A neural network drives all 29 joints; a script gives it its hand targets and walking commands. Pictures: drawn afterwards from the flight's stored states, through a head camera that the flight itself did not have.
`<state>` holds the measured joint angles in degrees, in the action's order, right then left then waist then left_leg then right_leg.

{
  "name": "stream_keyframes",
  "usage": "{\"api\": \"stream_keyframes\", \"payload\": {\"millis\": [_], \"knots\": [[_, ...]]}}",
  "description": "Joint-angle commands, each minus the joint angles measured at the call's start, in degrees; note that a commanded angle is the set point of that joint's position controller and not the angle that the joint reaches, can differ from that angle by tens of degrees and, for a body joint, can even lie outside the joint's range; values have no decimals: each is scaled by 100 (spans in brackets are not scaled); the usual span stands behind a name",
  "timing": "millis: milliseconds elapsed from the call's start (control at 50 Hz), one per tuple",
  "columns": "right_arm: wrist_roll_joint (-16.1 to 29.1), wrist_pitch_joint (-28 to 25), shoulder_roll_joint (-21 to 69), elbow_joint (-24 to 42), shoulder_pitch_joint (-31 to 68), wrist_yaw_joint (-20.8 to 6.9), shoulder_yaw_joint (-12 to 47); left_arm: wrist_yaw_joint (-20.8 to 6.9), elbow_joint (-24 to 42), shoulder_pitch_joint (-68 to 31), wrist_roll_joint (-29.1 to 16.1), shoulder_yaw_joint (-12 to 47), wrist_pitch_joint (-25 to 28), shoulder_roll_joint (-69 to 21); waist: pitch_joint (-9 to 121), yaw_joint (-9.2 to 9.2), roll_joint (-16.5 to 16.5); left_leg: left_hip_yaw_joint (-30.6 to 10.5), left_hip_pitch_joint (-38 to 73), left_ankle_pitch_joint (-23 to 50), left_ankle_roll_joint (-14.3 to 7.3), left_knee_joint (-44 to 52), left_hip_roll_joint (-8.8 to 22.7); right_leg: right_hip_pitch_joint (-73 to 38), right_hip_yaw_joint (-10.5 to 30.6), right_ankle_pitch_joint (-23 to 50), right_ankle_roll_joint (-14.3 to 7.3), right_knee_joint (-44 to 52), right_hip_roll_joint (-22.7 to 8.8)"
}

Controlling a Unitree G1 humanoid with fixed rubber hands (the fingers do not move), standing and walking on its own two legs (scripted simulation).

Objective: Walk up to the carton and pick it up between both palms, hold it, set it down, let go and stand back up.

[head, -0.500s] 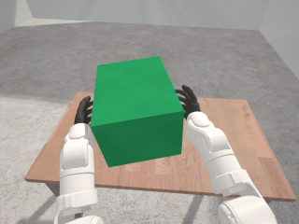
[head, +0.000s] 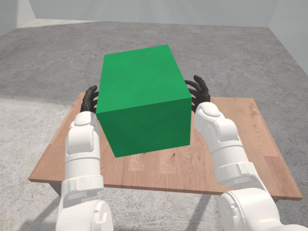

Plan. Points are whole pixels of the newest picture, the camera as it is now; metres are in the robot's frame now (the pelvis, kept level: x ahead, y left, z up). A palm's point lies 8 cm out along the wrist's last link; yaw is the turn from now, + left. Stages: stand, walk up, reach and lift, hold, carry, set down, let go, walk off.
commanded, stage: hold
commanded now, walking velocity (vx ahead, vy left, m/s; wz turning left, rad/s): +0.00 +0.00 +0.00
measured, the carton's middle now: (143, 96) +0.43 +0.03 +0.16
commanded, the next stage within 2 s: none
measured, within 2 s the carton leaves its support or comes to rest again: neither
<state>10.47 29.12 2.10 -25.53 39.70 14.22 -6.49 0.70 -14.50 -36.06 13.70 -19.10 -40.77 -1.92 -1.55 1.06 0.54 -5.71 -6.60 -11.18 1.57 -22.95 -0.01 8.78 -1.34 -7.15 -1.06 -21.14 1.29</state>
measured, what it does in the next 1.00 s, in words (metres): stands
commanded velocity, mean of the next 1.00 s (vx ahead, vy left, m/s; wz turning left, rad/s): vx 0.00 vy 0.00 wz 0.00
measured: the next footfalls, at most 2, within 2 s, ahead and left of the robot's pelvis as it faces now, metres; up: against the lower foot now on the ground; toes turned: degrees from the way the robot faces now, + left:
none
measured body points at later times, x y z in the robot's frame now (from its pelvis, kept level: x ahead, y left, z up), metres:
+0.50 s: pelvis +0.00 +0.00 +0.00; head -0.03 +0.01 +0.45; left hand +0.38 +0.18 +0.17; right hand +0.40 -0.11 +0.19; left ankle +0.02 +0.14 -0.74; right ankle +0.05 -0.10 -0.74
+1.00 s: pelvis +0.01 +0.00 +0.00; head -0.04 +0.01 +0.45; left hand +0.38 +0.19 +0.20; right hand +0.39 -0.10 +0.22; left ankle +0.02 +0.14 -0.74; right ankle +0.05 -0.10 -0.74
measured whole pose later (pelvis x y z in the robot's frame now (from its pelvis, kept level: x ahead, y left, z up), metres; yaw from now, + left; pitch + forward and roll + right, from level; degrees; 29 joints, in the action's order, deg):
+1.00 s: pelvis +0.01 +0.00 +0.00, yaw +0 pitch -6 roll +0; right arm 10.5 30.1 1.0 -19.6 40.2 15.7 -3.0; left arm -0.9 -10.1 -36.0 13.3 -20.2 -40.4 -1.8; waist 1.7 1.0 0.7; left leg -5.7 -4.8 -12.5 1.6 -23.2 0.0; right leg 6.9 -1.3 -8.3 -0.9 -21.1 1.3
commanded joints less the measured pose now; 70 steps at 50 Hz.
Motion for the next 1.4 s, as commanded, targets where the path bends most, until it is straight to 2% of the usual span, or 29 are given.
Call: {"api": "stream_keyframes", "payload": {"millis": [0, 60, 120, 160, 220, 260, 300, 340, 380, 460, 520, 580, 640, 680, 720, 780, 820, 880, 920, 960, 1000, 1040, 1100, 1140, 1180, 1240, 1300, 1340, 1380], "knots": [[833, -956, 3924, 3013, 5270, -768, 3340, -439, 2941, -6050, -2075, 4683, 1268, -3767, 5191, 673, -586, 280, -49, 1765, 210, 94, -322, -2326, -41, 2244, 330, -114, 167], [1017, -988, 3981, 3652, 5051, -732, 3694, -224, 3156, -5709, -2348, 5063, 1316, -3867, 5220, 546, -578, 215, 11, 1975, 205, -66, -314, -2071, -28, 2364, 321, -120, 217], [1018, -909, 3800, 3627, 4979, -675, 3651, -182, 2385, -4934, -2184, 4855, 1108, -3785, 4159, 396, -343, 226, -242, 1547, 98, 84, -335, -1871, 0, 2085, 364, 34, 179], [846, -775, 3614, 3016, 4922, -657, 3345, -312, 1439, -4388, -1711, 4217, 865, -3595, 3000, 281, -85, 302, -449, 889, -30, 366, -349, -1713, 24, 1560, 427, 247, 80], [568, -551, 3332, 1856, 4585, -649, 2804, -702, 270, -3543, -692, 2939, 437, -3249, 1587, 242, 307, 448, -523, 154, -225, 778, -375, -1779, 42, 1033, 526, 546, -99], [501, -410, 3109, 1340, 4370, -621, 2546, -984, -54, -3226, -175, 2346, 223, -3049, 1288, 252, 394, 515, -443, 55, -256, 853, -394, -1885, 90, 889, 516, 648, -171], [442, -263, 2871, 928, 4091, -598, 2301, -1205, -4, -3264, 70, 2063, 103, -2873, 1372, 310, 271, 557, -351, 97, -181, 836, -372, -1869, 132, 623, 436, 667, -175], [398, -194, 2783, 676, 3953, -623, 2121, -1328, 200, -3557, 31, 2109, 100, -2844, 1611, 410, 90, 575, -307, 142, -72, 805, -346, -1755, 114, 282, 340, 645, -131], [354, -240, 2878, 631, 3905, -666, 2036, -1351, 620, -3986, -203, 2371, 227, -2948, 2013, 588, -114, 562, -323, 216, 50, 793, -327, -1820, 64, 390, 282, 539, -69], [476, -576, 3404, 1193, 4074, -747, 2356, -1023, 1910, -5047, -1037, 3376, 701, -3283, 3198, 915, -521, 440, -233, 749, 210, 621, -332, -2131, -113, 1214, 284, 222, 77], [694, -827, 3686, 2201, 4764, -792, 2839, -633, 2883, -6069, -1793, 4385, 1088, -3700, 4521, 905, -786, 301, 121, 1559, 337, 233, -288, -2024, -151, 1649, 225, 17, 194], [914, -1009, 3825, 3349, 5025, -792, 3384, -288, 3438, -6114, -2303, 5126, 1293, -3937, 5308, 752, -816, 187, 424, 2216, 379, -117, -249, -1814, -134, 2077, 228, -86, 259], [1091, -1040, 3875, 4166, 4946, -746, 3826, -107, 3270, -5304, -2430, 5283, 1258, -3903, 5084, 492, -537, 168, 196, 2293, 241, -168, -290, -1852, -63, 2410, 299, -89, 253], [1135, -942, 3800, 4268, 4951, -661, 3914, -104, 2682, -4610, -2285, 5034, 1099, -3771, 4429, 326, -240, 190, -121, 1989, 95, -33, -342, -2009, 13, 2576, 394, -41, 191], [1048, -770, 3660, 3793, 4975, -606, 3752, -234, 1781, -4014, -1836, 4401, 846, -3575, 3388, 159, 39, 241, -383, 1361, -55, 238, -384, -1997, 53, 2351, 500, 101, 85], [839, -484, 3383, 2649, 4477, -577, 3351, -639, 685, -3036, -733, 3037, 377, -3195, 1981, 60, 467, 393, -425, 726, -260, 623, -431, -2171, 96, 2154, 631, 356, -102], [778, -345, 3187, 2056, 4203, -524, 3108, -947, 299, -2666, -162, 2384, 139, -3020, 1539, 117, 578, 436, -338, 508, -292, 768, -453, -2307, 122, 2187, 678, 466, -211], [649, -139, 2812, 1268, 3740, -478, 2615, -1298, 461, -2989, 102, 2120, -13, -2849, 1581, 310, 256, 497, -228, 380, -113, 806, -399, -2171, 161, 1622, 528, 526, -200], [491, -100, 2736, 881, 3597, -533, 2260, -1402, 772, -3572, -57, 2324, 48, -2878, 1739, 505, -45, 531, -241, 319, 35, 794, -349, -1915, 107, 960, 369, 522, -115], [363, -181, 2834, 759, 3487, -615, 2076, -1385, 1335, -4182, -392, 2738, 221, -3043, 2090, 785, -383, 511, -259, 347, 188, 802, -293, -1872, 15, 792, 242, 424, -12], [343, -353, 3047, 866, 3545, -705, 2084, -1223, 1946, -4795, -823, 3281, 451, -3243, 2531, 1008, -675, 456, -249, 468, 303, 745, -266, -1847, -96, 797, 172, 312, 77], [339, -579, 3265, 1088, 3845, -807, 2143, -962, 2397, -5434, -1242, 3829, 721, -3455, 3052, 1111, -908, 388, -148, 680, 389, 618, -247, -1727, -202, 760, 137, 219, 143], [378, -882, 3515, 1784, 4713, -945, 2400, -565, 2869, -6426, -1851, 4639, 1101, -3852, 4078, 1012, -1091, 299, 198, 1034, 488, 349, -162, -1321, -248, 554, 68, 148, 209], [406, -1044, 3628, 2295, 5079, -987, 2647, -335, 2871, -6494, -2084, 4970, 1245, -3947, 4421, 851, -959, 283, 277, 1027, 431, 241, -152, -1158, -237, 487, 87, 149, 207], [445, -1125, 3695, 2673, 5294, -997, 2910, -193, 2473, -6079, -2116, 4993, 1265, -3899, 4310, 604, -657, 323, 70, 742, 265, 282, -187, -1198, -176, 442, 155, 188, 161], [514, -1102, 3764, 3034, 5499, -913, 3252, -200, 1490, -5015, -1891, 4504, 1106, -3670, 3745, 248, -28, 424, -459, 392, -66, 444, -272, -1642, -1, 687, 361, 257, 22], [505, -998, 3646, 2811, 5437, -791, 3214, -436, 285, -3765, -1258, 3501, 793, -3370, 2917, 23, 480, 501, -723, 161, -321, 600, -339, -1935, 107, 826, 561, 381, -132], [530, -909, 3526, 2523, 5220, -699, 3140, -651, -208, -3059, -742, 2819, 576, -3179, 2559, -50, 694, 546, -693, 238, -407, 640, -410, -2190, 137, 1250, 661, 432, -206], [597, -800, 3392, 2204, 4896, -596, 3097, -850, -276, -2657, -294, 2378, 401, -3036, 2348, 4, 712, 527, -563, 410, -399, 696, -463, -2479, 131, 1950, 743, 428, -242]]}}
